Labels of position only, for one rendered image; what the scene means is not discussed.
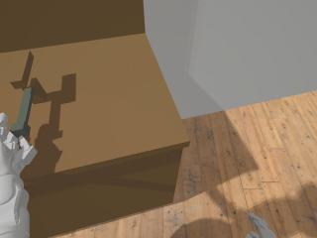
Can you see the left robot forearm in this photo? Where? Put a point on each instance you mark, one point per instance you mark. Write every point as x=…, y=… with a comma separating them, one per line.
x=14, y=214

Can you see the robot left hand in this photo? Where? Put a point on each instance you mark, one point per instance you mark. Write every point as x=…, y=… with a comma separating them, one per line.
x=13, y=160

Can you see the robot right hand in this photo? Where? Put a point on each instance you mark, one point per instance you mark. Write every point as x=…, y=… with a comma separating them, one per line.
x=261, y=226

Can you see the counter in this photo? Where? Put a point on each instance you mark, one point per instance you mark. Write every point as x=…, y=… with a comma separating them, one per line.
x=108, y=136

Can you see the tap lever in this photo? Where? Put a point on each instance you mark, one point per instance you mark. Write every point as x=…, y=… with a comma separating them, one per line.
x=21, y=127

